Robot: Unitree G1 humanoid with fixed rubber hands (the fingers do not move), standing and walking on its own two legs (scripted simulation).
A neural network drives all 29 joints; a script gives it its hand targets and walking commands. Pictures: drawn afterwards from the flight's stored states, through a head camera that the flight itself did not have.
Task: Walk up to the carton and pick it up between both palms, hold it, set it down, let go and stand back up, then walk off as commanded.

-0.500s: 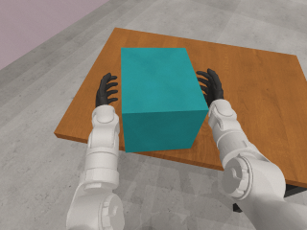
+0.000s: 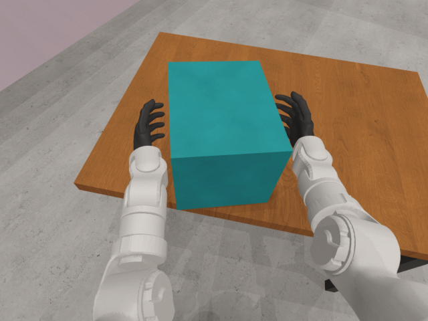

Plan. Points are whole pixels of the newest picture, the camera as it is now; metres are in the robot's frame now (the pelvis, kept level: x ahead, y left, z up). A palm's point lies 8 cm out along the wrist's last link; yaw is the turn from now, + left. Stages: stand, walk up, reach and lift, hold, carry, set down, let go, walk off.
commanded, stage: set down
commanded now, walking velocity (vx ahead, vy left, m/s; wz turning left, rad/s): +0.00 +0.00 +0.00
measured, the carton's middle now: (218, 134) +0.48 +0.03 +0.02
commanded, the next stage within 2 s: none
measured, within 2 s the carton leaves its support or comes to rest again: rests again in 0.36 s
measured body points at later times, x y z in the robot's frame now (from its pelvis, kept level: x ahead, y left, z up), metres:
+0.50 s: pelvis +0.00 +0.00 +0.00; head +0.06 +0.02 +0.44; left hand +0.40 +0.17 +0.08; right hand +0.46 -0.13 +0.08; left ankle -0.01 +0.18 -0.74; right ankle -0.03 -0.06 -0.74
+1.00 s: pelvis +0.00 +0.00 +0.00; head +0.06 +0.02 +0.44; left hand +0.40 +0.17 +0.07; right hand +0.45 -0.13 +0.08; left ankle -0.01 +0.18 -0.74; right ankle -0.03 -0.06 -0.74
